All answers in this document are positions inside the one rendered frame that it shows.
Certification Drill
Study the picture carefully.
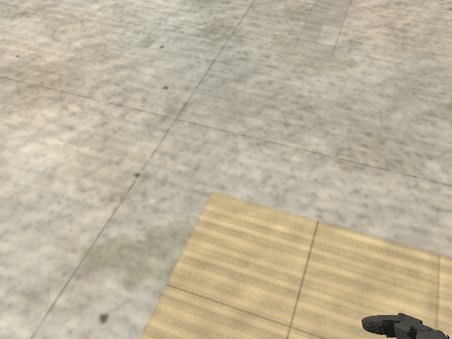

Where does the robot right hand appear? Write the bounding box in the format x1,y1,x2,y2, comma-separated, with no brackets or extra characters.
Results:
362,313,450,339

